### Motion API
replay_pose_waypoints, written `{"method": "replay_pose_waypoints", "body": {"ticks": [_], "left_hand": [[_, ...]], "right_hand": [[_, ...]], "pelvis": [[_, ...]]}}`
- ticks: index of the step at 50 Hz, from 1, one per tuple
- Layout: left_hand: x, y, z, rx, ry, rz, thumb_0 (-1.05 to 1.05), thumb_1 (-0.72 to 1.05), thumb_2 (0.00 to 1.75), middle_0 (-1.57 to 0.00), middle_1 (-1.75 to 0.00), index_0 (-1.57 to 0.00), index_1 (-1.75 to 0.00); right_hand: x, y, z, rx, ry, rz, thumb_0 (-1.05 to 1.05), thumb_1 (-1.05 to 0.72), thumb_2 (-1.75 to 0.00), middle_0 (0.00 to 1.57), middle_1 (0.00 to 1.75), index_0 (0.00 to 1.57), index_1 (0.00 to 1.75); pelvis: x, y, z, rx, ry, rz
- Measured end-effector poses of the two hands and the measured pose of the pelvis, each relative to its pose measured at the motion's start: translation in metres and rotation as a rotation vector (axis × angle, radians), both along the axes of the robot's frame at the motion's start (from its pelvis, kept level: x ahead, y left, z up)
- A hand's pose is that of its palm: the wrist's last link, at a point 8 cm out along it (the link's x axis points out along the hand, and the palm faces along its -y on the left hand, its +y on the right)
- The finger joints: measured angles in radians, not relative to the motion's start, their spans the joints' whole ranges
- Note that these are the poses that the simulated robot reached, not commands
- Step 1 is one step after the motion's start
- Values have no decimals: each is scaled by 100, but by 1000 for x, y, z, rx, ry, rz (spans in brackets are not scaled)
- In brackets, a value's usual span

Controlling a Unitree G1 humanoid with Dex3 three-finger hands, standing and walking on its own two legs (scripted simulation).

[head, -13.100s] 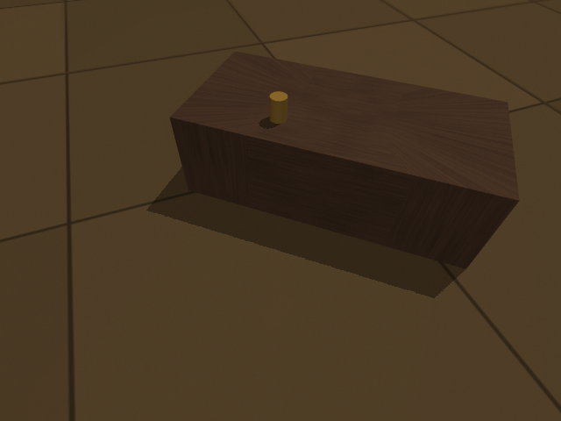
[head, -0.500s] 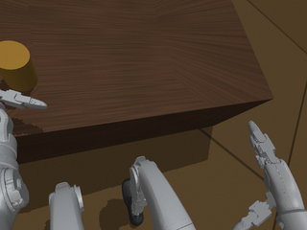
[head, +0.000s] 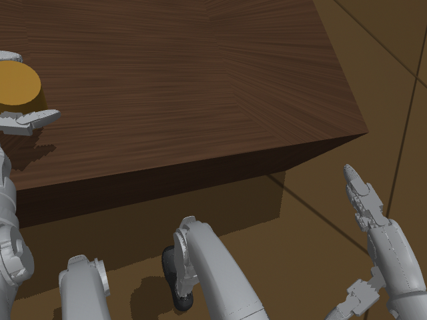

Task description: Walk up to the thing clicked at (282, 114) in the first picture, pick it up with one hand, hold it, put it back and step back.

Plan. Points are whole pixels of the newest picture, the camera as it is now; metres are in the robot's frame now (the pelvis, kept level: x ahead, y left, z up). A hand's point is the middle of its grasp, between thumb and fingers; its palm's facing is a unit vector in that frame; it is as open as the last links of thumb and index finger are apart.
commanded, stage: settle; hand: left
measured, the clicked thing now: (19, 98) +0.54 +0.16 -0.08
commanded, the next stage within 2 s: lift in 1.08 s
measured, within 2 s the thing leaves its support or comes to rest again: leaves its support in 0.32 s
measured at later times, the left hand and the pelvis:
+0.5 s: hand (9, 77) +0.54 +0.16 -0.02, palm faces +0.12 -0.99 -0.02, open 10.0 cm; pelvis +0.01 +0.00 +0.02, yaw +0 degrees
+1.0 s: hand out of the picture +0.54 +0.16 +0.01, palm faces +0.13 -0.99 -0.01, open 10.2 cm; pelvis +0.01 +0.00 +0.04, yaw +1 degrees
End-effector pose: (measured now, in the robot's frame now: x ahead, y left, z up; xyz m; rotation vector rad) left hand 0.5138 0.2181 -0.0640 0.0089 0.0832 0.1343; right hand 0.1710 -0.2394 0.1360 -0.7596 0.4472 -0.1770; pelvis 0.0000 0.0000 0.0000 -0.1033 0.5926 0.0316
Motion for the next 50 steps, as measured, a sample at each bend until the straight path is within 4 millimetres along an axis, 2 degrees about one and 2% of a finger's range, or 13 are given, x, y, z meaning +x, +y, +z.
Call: {"method": "replay_pose_waypoints", "body": {"ticks": [5,10,14,19,26,30,43,50], "left_hand": [[2,0,0,0,-4,9,-2,-37,69,-81,-81,-90,-84],[1,-1,0,4,-4,7,-1,-37,90,-76,-88,-84,-93],[-2,-4,2,2,9,-6,-2,-41,97,-74,-95,-82,-100],[-4,-8,16,-9,12,-14,-2,-43,102,-72,-100,-80,-105],[4,-6,51,9,-6,-13,-1,-46,105,-71,-103,-78,-109],[8,-3,65,13,-3,-6,-1,-46,106,-70,-104,-78,-109],[0,-2,65,-10,18,4,-2,-51,112,-70,-107,-78,-113],[1,-3,75,-1,1,-4,-2,-52,114,-70,-108,-77,-114]], "right_hand": [[-2,0,2,-2,-7,2,-1,49,-5,6,5,6,5],[-4,-1,4,-13,-10,6,-1,50,-5,6,6,6,5],[-5,-2,7,-11,-11,-2,-1,50,-5,6,6,6,5],[-5,-7,8,7,-15,-30,-1,50,-5,6,6,6,6],[-2,-11,4,72,-27,-70,-1,51,-6,6,6,6,6],[0,-11,1,110,-19,-79,-1,51,-5,6,6,6,5],[0,-13,-2,122,29,-76,-1,52,-5,6,6,6,5],[0,-15,-5,126,38,-90,-1,52,-5,6,6,6,5]], "pelvis": [[-2,0,-1,5,-1,-4],[-3,-2,-2,10,-5,-4],[-3,-3,1,12,-10,-2],[1,-3,8,13,-19,0],[6,0,21,14,-38,-1],[8,1,29,17,-44,-3],[9,-1,39,28,-52,-2],[9,-2,42,26,-57,0]]}}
